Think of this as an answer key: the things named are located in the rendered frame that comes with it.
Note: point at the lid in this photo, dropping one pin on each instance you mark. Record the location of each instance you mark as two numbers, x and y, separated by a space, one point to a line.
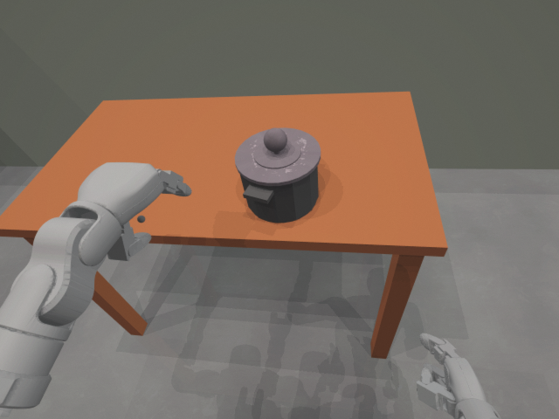
297 160

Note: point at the table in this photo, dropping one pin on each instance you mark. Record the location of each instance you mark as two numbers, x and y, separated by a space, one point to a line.
374 184

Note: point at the robot left hand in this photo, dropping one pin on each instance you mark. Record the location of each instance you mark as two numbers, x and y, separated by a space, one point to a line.
125 189

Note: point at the robot right hand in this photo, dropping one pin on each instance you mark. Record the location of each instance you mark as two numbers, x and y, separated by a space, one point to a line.
445 389

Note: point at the right robot forearm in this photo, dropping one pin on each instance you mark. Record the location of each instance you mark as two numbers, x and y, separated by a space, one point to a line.
475 409

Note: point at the pot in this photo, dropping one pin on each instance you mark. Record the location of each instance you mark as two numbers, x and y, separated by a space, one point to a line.
285 203

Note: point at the knob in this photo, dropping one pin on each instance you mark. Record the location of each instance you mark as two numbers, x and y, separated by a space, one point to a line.
275 139

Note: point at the left robot forearm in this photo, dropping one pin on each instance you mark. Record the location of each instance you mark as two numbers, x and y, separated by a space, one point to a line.
47 297

